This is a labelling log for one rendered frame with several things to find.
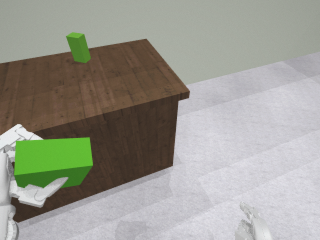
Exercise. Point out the left robot hand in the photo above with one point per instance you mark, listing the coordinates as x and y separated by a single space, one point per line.
30 195

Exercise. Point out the table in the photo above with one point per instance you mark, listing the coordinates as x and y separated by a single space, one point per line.
125 99

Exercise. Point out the left robot forearm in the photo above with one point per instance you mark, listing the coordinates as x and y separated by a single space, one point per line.
9 229

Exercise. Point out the right robot hand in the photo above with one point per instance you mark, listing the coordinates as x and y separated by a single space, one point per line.
257 230

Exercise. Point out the sponge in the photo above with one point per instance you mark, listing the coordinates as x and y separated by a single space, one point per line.
40 162

